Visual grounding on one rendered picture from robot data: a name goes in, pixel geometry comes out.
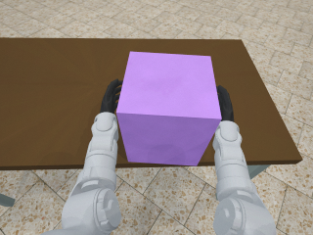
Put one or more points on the robot right upper arm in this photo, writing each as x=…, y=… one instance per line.
x=234, y=216

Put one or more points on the robot left forearm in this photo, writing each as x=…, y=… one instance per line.
x=101, y=157

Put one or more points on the carton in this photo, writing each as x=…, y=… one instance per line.
x=168, y=108

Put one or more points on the left robot hand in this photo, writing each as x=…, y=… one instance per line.
x=109, y=103

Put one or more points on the robot left upper arm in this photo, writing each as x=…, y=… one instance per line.
x=94, y=212

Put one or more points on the robot right forearm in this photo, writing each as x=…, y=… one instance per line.
x=230, y=165

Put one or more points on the right robot hand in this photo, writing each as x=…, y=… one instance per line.
x=225, y=104

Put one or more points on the table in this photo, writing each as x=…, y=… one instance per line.
x=51, y=90

